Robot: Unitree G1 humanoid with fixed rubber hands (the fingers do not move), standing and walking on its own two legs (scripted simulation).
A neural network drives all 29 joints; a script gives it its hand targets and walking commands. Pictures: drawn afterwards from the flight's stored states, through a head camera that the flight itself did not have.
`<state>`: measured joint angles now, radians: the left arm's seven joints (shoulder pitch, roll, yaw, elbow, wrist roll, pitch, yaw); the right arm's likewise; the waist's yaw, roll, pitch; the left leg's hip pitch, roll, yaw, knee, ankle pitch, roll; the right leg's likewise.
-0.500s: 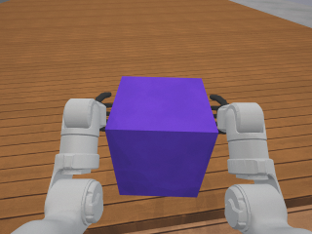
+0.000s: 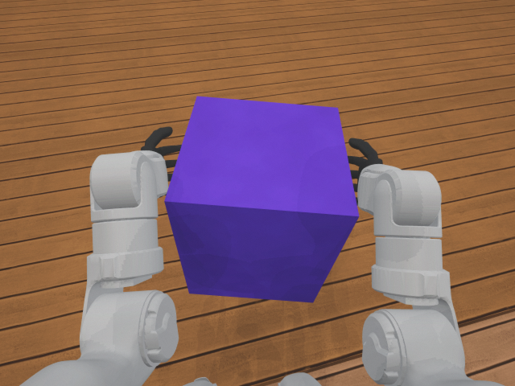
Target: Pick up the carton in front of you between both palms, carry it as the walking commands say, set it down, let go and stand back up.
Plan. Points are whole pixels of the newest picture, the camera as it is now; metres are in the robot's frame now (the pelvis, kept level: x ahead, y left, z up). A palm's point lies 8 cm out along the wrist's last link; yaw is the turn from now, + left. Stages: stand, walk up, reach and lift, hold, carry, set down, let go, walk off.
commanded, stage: carry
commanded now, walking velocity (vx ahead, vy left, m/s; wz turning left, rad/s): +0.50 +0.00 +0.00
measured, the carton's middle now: (258, 206) +0.38 -0.03 +0.06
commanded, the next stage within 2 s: none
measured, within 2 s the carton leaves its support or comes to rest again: neither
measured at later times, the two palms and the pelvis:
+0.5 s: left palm out of the picture +0.68 +0.19 +0.27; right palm out of the picture +0.73 -0.11 +0.28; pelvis +0.33 -0.03 +0.11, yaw +3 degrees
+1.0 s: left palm out of the picture +0.99 +0.19 +0.30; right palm out of the picture +0.98 -0.11 +0.30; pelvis +0.62 +0.05 +0.16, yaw +0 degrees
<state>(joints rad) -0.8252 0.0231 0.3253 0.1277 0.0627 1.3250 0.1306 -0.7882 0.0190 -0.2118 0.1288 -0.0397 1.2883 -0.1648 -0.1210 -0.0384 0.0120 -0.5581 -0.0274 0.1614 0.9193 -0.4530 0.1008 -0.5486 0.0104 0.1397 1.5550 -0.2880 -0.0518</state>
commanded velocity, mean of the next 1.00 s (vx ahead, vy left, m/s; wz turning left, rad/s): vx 0.50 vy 0.00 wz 0.00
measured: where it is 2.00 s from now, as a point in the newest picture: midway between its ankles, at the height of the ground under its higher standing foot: (223, 140)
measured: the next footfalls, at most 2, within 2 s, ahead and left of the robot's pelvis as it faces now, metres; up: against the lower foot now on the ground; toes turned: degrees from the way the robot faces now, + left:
right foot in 0.32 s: +0.47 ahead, -0.07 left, +0.11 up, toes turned -5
left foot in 0.86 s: +0.70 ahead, +0.13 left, +0.11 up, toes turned +8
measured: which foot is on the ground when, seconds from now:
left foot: down 0.00-0.32, up 0.34-0.84, down 0.86-1.00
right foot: up 0.00-0.30, down 0.32-0.88, up 0.90-1.00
